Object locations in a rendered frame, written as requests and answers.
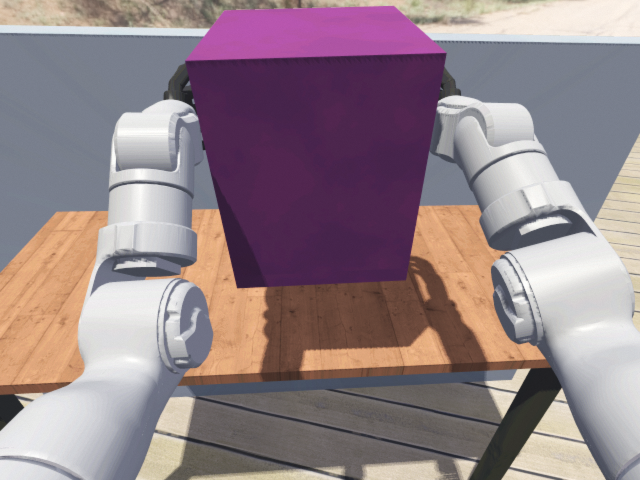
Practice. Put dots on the table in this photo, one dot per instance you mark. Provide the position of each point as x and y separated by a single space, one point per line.
441 319

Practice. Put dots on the robot left upper arm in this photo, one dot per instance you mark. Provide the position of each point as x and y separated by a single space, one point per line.
137 340

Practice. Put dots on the right robot hand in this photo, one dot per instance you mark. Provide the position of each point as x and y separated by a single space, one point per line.
448 85

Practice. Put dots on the robot right upper arm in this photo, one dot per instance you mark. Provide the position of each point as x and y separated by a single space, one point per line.
569 297

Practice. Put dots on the left robot hand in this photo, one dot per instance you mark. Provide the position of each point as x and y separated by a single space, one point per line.
177 89

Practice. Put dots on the robot right forearm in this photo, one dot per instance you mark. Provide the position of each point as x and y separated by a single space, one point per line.
519 194

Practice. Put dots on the robot left forearm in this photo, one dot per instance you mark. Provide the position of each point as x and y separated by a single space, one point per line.
151 185

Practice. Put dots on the carton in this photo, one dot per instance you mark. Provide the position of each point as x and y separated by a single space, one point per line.
317 125

